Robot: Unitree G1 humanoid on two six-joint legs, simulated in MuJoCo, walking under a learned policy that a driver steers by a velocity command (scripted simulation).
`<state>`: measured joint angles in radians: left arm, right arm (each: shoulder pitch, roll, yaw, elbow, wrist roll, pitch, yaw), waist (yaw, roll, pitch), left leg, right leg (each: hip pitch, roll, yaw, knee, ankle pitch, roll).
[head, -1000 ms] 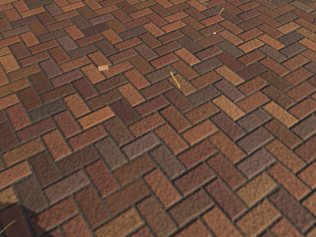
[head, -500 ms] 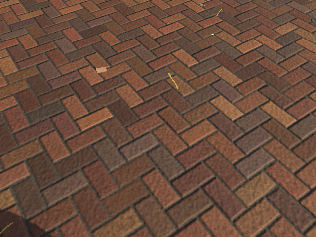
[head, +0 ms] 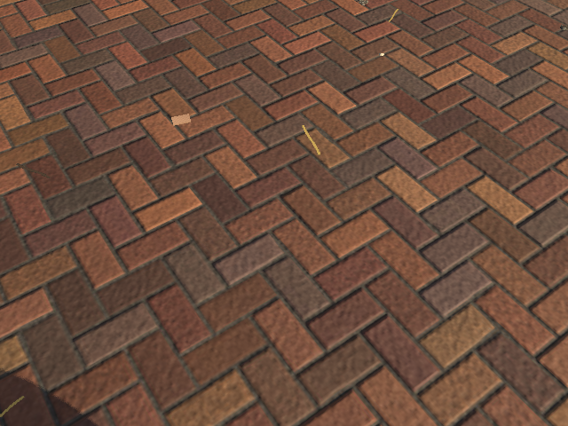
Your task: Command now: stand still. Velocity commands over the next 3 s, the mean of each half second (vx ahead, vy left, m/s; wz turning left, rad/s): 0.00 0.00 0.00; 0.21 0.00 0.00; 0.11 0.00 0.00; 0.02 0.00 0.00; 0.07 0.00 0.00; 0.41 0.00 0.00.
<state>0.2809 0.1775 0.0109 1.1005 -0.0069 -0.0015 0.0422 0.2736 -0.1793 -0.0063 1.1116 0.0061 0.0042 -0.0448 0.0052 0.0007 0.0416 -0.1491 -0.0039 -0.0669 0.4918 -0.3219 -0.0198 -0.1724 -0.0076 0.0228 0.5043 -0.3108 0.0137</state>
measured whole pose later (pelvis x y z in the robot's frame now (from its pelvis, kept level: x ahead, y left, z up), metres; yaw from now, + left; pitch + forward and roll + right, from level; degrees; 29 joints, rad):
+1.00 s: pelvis +0.06 +0.03 +0.00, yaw +1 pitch +1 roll +0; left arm 0.30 0.23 0.05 1.01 -0.03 -0.11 0.00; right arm 0.51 -0.16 -0.02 1.08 0.01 -0.11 0.00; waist -0.04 -0.02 -0.02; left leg -0.07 -0.03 -0.01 0.39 -0.34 0.03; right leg -0.52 -0.02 -0.01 1.15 -0.35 -0.07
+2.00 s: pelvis +0.23 +0.02 +0.00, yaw +0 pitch -1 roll +0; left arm 0.19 0.20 0.03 1.06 -0.01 -0.01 0.03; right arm 0.30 -0.15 -0.03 1.08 0.00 -0.03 -0.04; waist 0.00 0.00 0.04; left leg -0.16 -0.01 0.01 0.49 -0.33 0.01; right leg -0.27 0.02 -0.02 0.51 -0.22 -0.03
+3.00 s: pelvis +0.46 +0.01 -0.01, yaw +0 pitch +2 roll -1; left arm 0.49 0.19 0.03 1.09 -0.01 -0.09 0.01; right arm -0.03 -0.22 -0.04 0.85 0.03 -0.09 0.03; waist 0.10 0.03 0.02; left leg -0.65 0.07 0.04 0.58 0.04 0.05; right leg 0.16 0.03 -0.05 0.15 -0.35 -0.03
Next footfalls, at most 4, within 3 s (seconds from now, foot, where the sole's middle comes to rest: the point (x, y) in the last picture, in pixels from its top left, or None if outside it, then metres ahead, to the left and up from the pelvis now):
1.20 right None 0.30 -0.08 -0.77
1.52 left None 0.23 0.14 -0.77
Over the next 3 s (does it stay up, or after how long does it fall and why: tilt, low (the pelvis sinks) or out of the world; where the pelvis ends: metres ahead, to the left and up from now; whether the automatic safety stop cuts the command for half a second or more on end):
stays up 0.46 0.01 -0.01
